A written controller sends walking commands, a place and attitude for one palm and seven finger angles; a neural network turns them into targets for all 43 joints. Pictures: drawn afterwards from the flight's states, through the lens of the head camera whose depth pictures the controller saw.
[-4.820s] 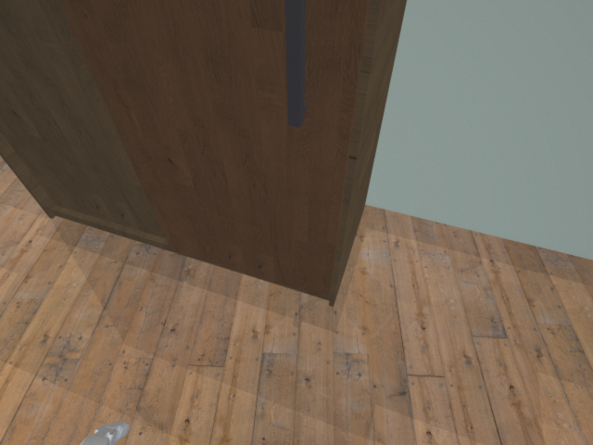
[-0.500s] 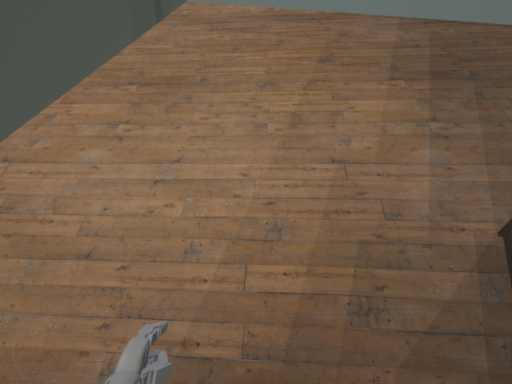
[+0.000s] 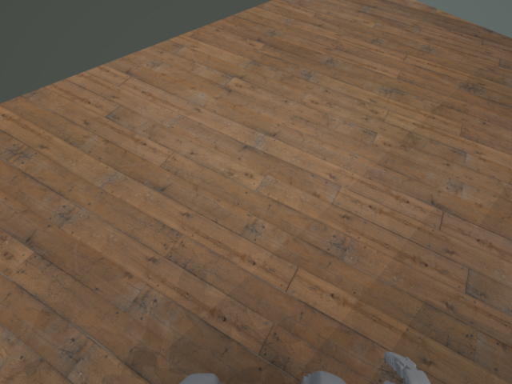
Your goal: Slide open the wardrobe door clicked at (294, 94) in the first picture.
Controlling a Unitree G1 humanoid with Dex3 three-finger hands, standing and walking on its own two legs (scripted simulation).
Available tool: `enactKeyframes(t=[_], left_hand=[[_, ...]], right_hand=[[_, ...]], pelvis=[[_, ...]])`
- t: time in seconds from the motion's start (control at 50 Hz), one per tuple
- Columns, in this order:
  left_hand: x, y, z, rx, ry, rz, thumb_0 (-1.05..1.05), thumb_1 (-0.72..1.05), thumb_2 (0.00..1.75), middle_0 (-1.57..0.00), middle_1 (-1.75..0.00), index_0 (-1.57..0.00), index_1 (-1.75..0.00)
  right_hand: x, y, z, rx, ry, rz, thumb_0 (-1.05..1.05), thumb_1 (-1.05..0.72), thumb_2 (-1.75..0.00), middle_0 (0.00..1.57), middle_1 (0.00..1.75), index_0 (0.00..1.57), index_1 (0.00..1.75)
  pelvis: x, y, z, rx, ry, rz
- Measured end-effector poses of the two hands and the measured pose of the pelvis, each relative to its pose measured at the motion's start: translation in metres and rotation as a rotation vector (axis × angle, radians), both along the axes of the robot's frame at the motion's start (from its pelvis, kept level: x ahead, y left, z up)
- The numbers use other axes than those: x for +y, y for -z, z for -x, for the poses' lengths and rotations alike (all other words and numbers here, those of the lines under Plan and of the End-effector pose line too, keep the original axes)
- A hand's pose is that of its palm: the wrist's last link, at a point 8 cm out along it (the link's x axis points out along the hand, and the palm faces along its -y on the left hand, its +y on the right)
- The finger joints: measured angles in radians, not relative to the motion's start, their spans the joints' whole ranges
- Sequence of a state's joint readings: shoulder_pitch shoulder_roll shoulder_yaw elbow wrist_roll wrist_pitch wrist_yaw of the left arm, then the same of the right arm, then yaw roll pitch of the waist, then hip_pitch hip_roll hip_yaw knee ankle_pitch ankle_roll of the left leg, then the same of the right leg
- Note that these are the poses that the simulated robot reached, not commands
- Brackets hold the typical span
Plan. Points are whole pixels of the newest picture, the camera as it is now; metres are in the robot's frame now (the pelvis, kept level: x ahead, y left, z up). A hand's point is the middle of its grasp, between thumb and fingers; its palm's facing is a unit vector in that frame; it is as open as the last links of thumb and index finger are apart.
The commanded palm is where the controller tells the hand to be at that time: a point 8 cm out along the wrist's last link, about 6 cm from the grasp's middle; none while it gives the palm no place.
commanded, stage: turn to face it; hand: right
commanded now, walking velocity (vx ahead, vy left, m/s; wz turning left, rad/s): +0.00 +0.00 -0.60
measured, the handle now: out of the picture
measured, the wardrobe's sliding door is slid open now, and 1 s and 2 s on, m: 0.00 0.00 0.00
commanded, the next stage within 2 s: none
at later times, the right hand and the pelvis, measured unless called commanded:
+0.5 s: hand out of the picture +0.05 -0.24 -0.16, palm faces +0.16 +0.96 -0.21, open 7.4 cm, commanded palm none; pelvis +0.01 -0.04 +0.02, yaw -8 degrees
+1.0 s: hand out of the picture -0.06 -0.19 -0.15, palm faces +0.47 +0.84 -0.25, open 7.4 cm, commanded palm none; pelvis -0.02 +0.01 +0.01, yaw -28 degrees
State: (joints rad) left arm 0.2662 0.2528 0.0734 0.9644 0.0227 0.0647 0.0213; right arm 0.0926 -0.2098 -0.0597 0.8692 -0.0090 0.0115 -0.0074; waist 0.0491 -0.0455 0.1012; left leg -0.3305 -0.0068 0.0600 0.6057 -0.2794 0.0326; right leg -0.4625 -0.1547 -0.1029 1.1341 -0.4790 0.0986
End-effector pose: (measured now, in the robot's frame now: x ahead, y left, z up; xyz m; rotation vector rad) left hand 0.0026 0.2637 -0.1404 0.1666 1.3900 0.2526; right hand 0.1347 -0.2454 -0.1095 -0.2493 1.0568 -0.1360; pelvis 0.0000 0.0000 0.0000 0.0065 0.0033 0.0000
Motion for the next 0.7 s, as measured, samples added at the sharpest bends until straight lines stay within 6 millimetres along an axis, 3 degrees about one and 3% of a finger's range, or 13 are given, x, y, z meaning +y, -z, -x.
enactKeyframes(t=[0.12,0.22,0.28,0.38,0.46,0.54,0.7], left_hand=[[-0.021,-0.011,-0.03,-0.111,-0.006,0.012,0.0,0.91,0.9,-0.2,-0.29,-0.19,-0.3],[-0.051,-0.012,-0.041,-0.129,0.035,0.013,0.0,0.91,0.9,-0.2,-0.29,-0.19,-0.3],[-0.069,-0.017,-0.04,-0.097,0.067,0.016,0.0,0.92,0.9,-0.2,-0.29,-0.2,-0.3],[-0.078,-0.027,-0.038,-0.051,0.105,0.022,0.0,0.93,0.9,-0.2,-0.3,-0.2,-0.3],[-0.075,-0.029,-0.04,-0.035,0.132,0.024,0.0,0.92,0.9,-0.2,-0.3,-0.2,-0.3],[-0.062,-0.026,-0.044,-0.025,0.167,0.022,0.0,0.91,0.9,-0.2,-0.3,-0.2,-0.3],[-0.02,-0.005,-0.073,-0.045,0.266,0.04,0.0,0.91,0.9,-0.2,-0.3,-0.2,-0.3]], right_hand=[[0.007,0.005,-0.005,0.026,-0.041,-0.036,0.01,-0.91,-0.9,0.2,0.3,0.2,0.3],[0.001,0.023,0.001,0.016,0.003,-0.109,0.01,-0.91,-0.9,0.2,0.3,0.2,0.3],[-0.007,0.031,0.018,0.045,0.062,-0.142,0.01,-0.91,-0.9,0.2,0.3,0.2,0.3],[-0.023,0.026,0.06,0.145,0.143,-0.136,0.01,-0.91,-0.9,0.2,0.3,0.2,0.3],[-0.037,0.021,0.091,0.204,0.203,-0.101,0.01,-0.91,-0.9,0.2,0.3,0.2,0.3],[-0.043,0.016,0.109,0.214,0.255,-0.062,0.01,-0.91,-0.9,0.2,0.3,0.2,0.3],[-0.025,0.003,0.13,0.104,0.348,0.011,0.01,-0.91,-0.9,0.2,0.3,0.2,0.3]], pelvis=[[-0.009,-0.005,-0.005,0.001,-0.029,-0.014],[-0.027,0.001,-0.014,-0.014,0.009,-0.049],[-0.034,-0.001,-0.016,-0.015,0.032,-0.033],[-0.041,-0.014,-0.014,0.011,0.074,-0.038],[-0.041,-0.018,-0.009,0.027,0.112,-0.042],[-0.033,-0.017,-0.002,0.033,0.162,-0.038],[0.001,-0.005,0.012,0.035,0.269,0.004]])
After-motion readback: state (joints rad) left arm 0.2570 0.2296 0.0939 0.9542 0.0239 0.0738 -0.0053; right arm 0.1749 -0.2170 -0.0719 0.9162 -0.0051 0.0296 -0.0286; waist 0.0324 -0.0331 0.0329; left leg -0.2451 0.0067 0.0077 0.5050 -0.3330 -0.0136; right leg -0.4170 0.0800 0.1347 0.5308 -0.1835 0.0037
